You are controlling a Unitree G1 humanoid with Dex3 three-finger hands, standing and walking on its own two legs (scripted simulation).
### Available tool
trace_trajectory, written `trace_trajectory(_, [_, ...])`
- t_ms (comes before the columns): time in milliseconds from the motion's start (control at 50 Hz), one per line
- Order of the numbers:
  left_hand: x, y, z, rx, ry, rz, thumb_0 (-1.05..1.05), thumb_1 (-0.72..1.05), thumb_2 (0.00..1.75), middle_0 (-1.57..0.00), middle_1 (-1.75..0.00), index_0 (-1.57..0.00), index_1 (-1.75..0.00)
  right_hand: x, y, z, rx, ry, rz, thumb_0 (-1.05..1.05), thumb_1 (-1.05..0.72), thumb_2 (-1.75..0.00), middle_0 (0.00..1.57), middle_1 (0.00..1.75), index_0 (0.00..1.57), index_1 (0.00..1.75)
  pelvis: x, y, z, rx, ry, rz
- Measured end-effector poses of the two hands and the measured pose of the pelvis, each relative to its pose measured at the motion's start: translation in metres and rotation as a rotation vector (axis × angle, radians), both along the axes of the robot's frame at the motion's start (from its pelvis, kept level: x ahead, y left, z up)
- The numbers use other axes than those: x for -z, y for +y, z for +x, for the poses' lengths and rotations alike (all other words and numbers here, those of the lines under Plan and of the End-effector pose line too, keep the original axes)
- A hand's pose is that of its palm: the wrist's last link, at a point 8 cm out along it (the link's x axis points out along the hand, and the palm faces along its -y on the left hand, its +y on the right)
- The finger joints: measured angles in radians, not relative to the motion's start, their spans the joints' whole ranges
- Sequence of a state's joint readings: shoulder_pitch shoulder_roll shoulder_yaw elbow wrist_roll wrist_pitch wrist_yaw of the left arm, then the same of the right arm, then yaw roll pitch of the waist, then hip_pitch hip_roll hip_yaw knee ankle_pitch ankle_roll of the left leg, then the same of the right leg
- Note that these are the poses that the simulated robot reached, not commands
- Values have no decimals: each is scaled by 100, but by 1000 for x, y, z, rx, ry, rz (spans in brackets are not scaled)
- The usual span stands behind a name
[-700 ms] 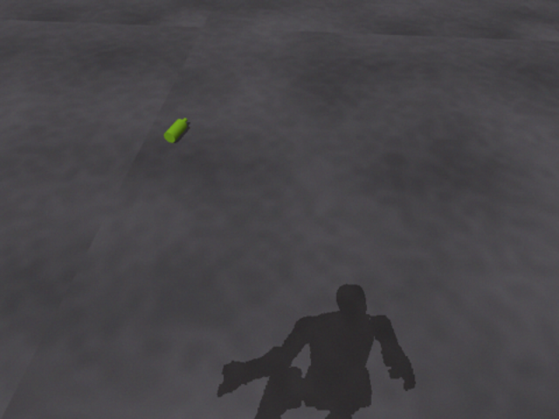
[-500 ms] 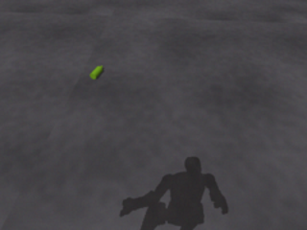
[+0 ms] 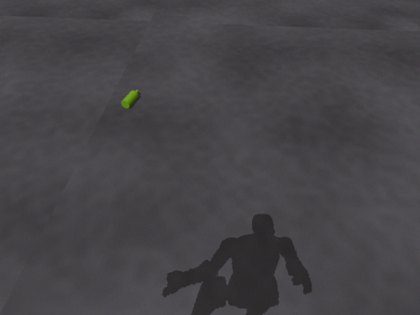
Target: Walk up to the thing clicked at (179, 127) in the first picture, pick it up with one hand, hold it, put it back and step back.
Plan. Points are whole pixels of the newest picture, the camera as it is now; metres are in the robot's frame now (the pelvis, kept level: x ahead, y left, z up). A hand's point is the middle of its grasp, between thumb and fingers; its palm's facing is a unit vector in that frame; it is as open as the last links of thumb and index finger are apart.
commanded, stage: stand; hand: left
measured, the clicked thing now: (131, 97) +1.81 +0.57 -0.75
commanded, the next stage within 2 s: walk up in 0.42 s
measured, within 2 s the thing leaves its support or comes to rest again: neither
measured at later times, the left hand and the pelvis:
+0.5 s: hand out of the picture +0.08 +0.26 -0.15, palm faces +0.08 -0.95 -0.32, open 7.4 cm; pelvis +0.01 +0.00 +0.00, yaw +6 degrees
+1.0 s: hand (28, 302) +0.20 +0.39 -0.15, palm faces +0.32 -0.92 -0.22, open 7.4 cm; pelvis +0.18 +0.10 +0.00, yaw +23 degrees
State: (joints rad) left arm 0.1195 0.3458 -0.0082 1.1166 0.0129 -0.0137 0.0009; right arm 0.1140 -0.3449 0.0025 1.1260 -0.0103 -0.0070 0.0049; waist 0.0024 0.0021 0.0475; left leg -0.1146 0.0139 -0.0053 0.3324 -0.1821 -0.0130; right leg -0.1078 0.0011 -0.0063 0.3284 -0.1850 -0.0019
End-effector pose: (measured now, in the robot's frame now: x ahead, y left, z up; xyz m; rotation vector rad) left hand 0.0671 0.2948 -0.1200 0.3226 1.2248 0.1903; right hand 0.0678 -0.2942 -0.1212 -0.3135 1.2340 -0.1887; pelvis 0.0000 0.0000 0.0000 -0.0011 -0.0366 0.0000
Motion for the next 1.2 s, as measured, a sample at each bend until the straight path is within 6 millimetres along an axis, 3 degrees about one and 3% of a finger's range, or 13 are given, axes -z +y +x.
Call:
trace_trajectory(420, [0,2,-1,-9,3,0,1,90,90,-20,-30,-20,-30,-1,1,2,-5,1,-3,1,-91,-90,20,30,20,30,0,1,2,-3,-1,0])
trace_trajectory(520, [-7,20,-1,-102,-137,-23,1,90,90,-20,-30,-21,-30,-8,-3,16,-114,56,-12,1,-90,-90,20,30,20,30,2,2,7,-121,23,-8])
trace_trajectory(580, [-11,42,-10,-165,-182,-6,1,90,90,-20,-30,-21,-30,-21,-3,47,-188,65,-38,1,-90,-90,20,30,20,30,1,10,16,-172,24,-5])
trace_trajectory(680, [-3,90,-17,-231,-162,19,1,90,90,-20,-30,-21,-30,-45,9,122,-264,-38,-100,1,-90,-90,20,30,20,30,9,35,46,-243,7,-16])
trace_trajectory(760, [22,135,0,-271,-166,38,1,90,90,-20,-30,-20,-30,-51,28,181,-301,-161,-184,1,-90,-90,20,30,20,30,34,68,80,-271,-2,-10])
trace_trajectory(800, [31,147,18,-276,-165,33,1,90,90,-20,-30,-20,-30,-49,39,199,-301,-210,-209,1,-91,-90,20,30,20,30,42,80,92,-288,-12,12])
trace_trajectory(920, [14,143,83,-269,-252,-63,1,91,90,-19,-30,-20,-30,-57,83,223,-365,-123,-178,1,-91,-90,20,30,20,30,14,97,138,-352,-12,11])
trace_trajectory(1000, [5,140,110,-300,-254,-93,1,90,90,-20,-30,-20,-30,-57,106,257,-423,-77,-149,1,-90,-90,20,30,20,30,4,105,177,-407,5,-2])
trace_trajectory(1100, [3,147,134,-381,-202,-73,1,90,90,-20,-30,-20,-30,-50,123,324,-488,-53,-128,1,-90,-90,21,30,21,30,3,110,238,-475,34,-3])
trace_trajectory(1200, [2,159,179,-470,-180,-12,1,90,90,-20,-30,-20,-30,-31,125,416,-570,-51,-142,1,-90,-90,21,30,21,30,17,111,312,-539,56,17])
